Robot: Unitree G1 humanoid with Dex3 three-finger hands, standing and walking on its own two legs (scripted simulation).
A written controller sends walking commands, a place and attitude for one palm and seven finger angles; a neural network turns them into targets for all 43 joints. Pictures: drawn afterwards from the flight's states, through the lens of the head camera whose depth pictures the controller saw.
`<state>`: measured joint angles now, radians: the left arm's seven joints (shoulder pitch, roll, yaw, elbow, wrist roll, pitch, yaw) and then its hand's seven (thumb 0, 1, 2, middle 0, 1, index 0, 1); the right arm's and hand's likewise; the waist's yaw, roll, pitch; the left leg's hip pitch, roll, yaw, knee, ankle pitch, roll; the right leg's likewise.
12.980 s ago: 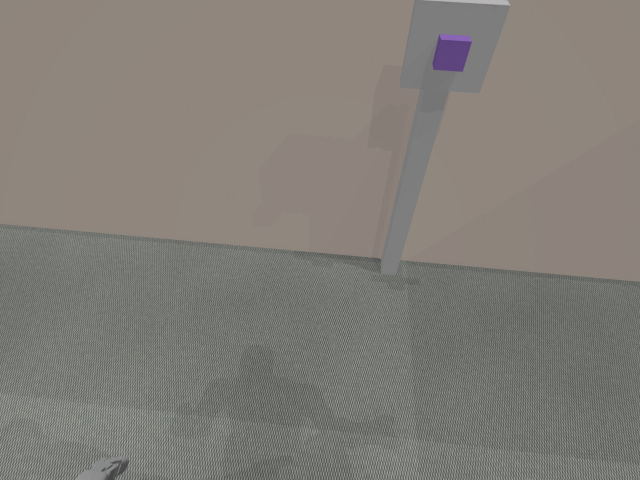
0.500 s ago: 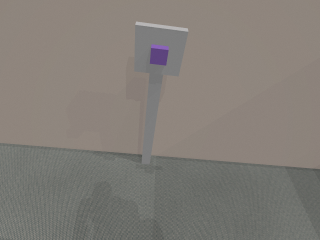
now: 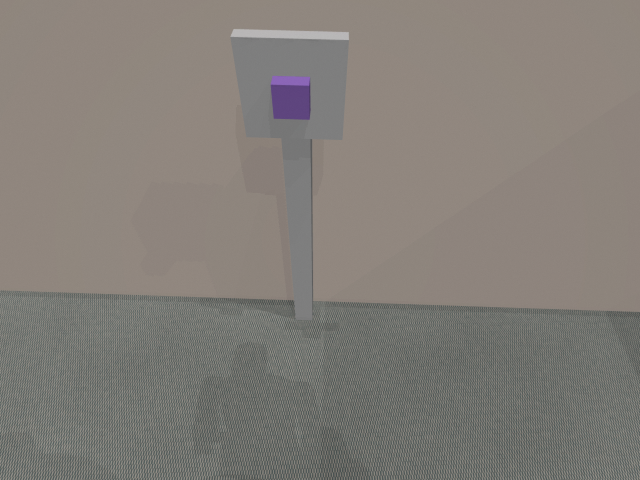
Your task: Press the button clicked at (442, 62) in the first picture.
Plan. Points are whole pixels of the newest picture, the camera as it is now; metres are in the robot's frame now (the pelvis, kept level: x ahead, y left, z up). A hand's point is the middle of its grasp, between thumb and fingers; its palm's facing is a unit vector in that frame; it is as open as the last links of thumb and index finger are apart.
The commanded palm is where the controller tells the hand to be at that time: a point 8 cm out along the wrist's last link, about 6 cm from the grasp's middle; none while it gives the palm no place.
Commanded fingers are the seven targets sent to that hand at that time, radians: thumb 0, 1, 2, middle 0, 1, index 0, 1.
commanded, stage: come to a stop and stand still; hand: left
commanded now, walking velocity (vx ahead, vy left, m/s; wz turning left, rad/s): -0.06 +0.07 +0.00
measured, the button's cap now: (291, 97) +0.69 +0.08 +0.12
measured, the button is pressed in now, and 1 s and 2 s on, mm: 0 0 0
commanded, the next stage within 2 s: look again from close up in 0.10 s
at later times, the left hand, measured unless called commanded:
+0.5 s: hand out of the picture -0.02 +0.19 -0.17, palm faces +0.03 -0.98 -0.18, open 7.4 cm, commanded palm none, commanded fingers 0.00 0.90 0.90 -0.20 -0.30 -0.20 -0.30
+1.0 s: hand out of the picture -0.02 +0.15 -0.17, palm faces +0.03 -0.99 -0.14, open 7.4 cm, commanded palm none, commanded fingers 0.00 0.90 0.90 -0.20 -0.30 -0.20 -0.30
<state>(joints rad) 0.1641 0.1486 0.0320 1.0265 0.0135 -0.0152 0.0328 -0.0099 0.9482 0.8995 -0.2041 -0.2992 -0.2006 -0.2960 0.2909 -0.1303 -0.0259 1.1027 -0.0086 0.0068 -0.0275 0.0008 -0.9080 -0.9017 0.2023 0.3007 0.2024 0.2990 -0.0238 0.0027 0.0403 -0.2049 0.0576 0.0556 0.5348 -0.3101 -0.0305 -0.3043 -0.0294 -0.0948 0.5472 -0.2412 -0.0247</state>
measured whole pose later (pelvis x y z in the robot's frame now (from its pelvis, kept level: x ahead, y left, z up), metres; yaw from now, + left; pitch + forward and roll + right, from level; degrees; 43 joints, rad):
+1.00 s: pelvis +0.02 -0.01 +0.00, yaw -1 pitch +0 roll +1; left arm 0.36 0.12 0.03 1.11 0.03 0.00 0.00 0.01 0.91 0.90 -0.20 -0.30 -0.20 -0.30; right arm 0.40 -0.07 -0.02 1.14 -0.03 -0.01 -0.02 0.00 -0.91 -0.90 0.20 0.30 0.20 0.30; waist -0.01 -0.02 0.00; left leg -0.15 0.05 0.07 0.49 -0.33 -0.02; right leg -0.29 -0.03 -0.08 0.57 -0.31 -0.04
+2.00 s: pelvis +0.25 -0.12 +0.00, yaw +1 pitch +1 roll +0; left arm 0.13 0.16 0.06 1.02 0.03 0.00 0.03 0.00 0.94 0.90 -0.21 -0.30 -0.20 -0.30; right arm 0.17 -0.18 -0.05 1.04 -0.01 0.04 -0.02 0.00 -0.91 -0.90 0.20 0.30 0.20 0.30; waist 0.00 -0.01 0.12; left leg -0.37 0.03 0.10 0.75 -0.43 -0.06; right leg -0.27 -0.05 -0.17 0.55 -0.28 -0.03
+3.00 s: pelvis +0.23 -0.18 +0.01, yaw +0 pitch -1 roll +0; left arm 0.33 0.09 0.00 1.15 0.01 -0.01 0.03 0.01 0.91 0.90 -0.20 -0.30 -0.20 -0.30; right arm 0.35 -0.09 0.00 1.20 -0.01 0.01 -0.02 0.00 -0.91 -0.90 0.20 0.30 0.20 0.30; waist -0.02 -0.01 0.04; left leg -0.25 0.09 0.11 0.42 -0.14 -0.03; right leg -0.09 0.02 -0.10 0.42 -0.31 -0.05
